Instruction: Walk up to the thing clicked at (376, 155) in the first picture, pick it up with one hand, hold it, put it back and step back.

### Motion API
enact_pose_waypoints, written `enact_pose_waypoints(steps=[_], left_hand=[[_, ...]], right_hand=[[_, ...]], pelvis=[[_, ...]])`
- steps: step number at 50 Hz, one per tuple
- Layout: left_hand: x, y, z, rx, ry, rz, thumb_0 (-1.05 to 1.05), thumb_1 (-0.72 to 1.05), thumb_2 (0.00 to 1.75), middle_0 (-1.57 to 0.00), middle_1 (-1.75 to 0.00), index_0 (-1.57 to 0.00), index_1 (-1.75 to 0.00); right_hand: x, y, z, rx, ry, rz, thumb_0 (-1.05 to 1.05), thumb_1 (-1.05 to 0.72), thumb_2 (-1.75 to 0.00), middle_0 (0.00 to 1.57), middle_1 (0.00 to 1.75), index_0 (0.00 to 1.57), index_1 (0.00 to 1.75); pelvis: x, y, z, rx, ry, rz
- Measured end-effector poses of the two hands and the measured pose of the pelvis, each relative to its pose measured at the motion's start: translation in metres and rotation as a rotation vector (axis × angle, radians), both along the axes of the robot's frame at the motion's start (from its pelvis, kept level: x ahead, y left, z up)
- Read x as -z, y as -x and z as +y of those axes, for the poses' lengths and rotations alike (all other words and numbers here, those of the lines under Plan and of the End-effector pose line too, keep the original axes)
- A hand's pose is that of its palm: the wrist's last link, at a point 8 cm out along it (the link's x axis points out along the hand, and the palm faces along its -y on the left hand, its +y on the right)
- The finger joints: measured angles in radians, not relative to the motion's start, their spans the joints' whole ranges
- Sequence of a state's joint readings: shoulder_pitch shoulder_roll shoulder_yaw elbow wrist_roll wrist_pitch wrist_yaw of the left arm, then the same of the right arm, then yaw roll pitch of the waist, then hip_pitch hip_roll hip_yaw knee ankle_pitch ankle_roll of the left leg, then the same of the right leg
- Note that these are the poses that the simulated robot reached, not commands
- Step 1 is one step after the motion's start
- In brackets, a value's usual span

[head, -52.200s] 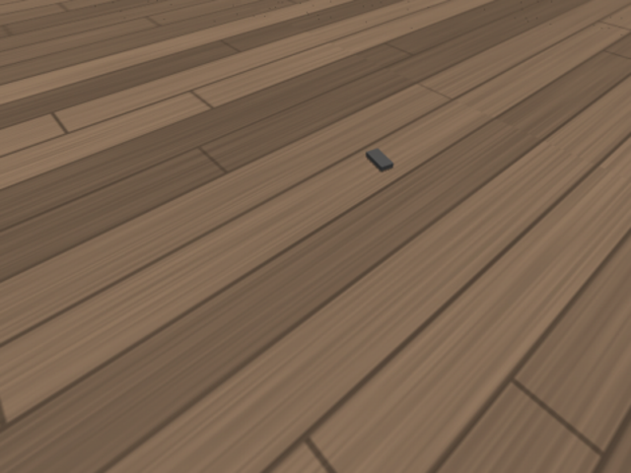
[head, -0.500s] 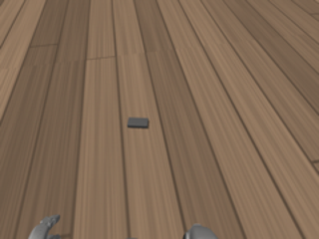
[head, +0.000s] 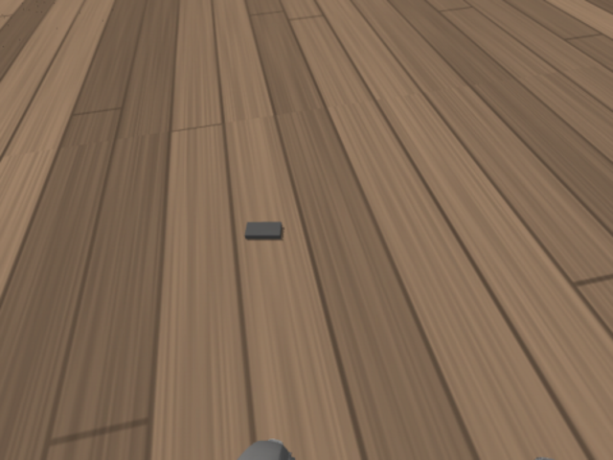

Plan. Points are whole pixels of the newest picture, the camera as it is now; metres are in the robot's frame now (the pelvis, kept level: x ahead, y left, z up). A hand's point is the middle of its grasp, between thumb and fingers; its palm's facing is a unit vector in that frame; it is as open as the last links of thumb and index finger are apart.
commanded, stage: step back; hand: left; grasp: from above
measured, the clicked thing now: (263, 230) +1.08 +0.27 -0.75
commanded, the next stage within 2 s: stand in 1.00 s
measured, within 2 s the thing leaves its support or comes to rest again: neither
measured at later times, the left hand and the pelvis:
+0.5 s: hand out of the picture +0.05 +0.27 -0.14, palm faces +0.08 -0.92 -0.38, open 7.4 cm; pelvis -0.01 +0.00 +0.00, yaw +4 degrees
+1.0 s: hand out of the picture +0.09 +0.30 -0.14, palm faces +0.05 -0.94 -0.34, open 7.4 cm; pelvis +0.02 +0.03 +0.01, yaw +2 degrees
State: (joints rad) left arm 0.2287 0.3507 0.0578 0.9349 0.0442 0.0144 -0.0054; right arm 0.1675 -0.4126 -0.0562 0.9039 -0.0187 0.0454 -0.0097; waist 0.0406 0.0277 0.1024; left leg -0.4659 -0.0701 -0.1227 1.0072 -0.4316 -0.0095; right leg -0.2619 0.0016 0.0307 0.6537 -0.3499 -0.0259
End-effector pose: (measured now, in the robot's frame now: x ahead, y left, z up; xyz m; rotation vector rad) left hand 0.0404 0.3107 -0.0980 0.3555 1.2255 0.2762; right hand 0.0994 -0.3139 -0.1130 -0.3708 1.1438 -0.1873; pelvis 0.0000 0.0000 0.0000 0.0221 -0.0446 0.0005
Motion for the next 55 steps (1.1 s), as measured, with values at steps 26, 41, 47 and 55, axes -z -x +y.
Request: enact_pose_waypoints(steps=[26, 41, 47, 55], left_hand=[[-0.001, 0.006, 0.001, -0.034, 0.03, -0.093, 0.01, 0.9, 0.9, -0.21, -0.3, -0.21, -0.3], [0.016, -0.023, 0.027, -0.039, 0.076, -0.031, 0.01, 0.9, 0.9, -0.21, -0.3, -0.21, -0.3], [0.011, -0.035, 0.028, -0.03, 0.074, -0.022, 0.01, 0.91, 0.9, -0.21, -0.3, -0.21, -0.3], [0.003, -0.049, 0.025, -0.01, 0.074, -0.034, 0.01, 0.91, 0.9, -0.21, -0.3, -0.21, -0.3]], right_hand=[[-0.002, 0.022, 0.012, -0.027, -0.017, 0.048, 0.01, -0.9, -0.9, 0.2, 0.3, 0.2, 0.3], [-0.012, -0.028, 0.058, -0.052, -0.025, 0.019, 0.01, -0.9, -0.9, 0.2, 0.3, 0.2, 0.3], [-0.016, -0.052, 0.069, -0.052, -0.051, -0.016, 0.01, -0.9, -0.9, 0.2, 0.3, 0.2, 0.3], [-0.021, -0.061, 0.068, -0.035, -0.058, -0.039, 0.01, -0.9, -0.9, 0.2, 0.3, 0.2, 0.3]], pelvis=[[-0.006, 0.007, 0.002, -0.066, 0.02, -0.01], [-0.008, -0.017, 0.027, -0.051, 0.034, 0.006], [-0.013, -0.023, 0.03, -0.043, 0.032, 0.013], [-0.018, -0.026, 0.033, -0.04, 0.026, 0.006]])
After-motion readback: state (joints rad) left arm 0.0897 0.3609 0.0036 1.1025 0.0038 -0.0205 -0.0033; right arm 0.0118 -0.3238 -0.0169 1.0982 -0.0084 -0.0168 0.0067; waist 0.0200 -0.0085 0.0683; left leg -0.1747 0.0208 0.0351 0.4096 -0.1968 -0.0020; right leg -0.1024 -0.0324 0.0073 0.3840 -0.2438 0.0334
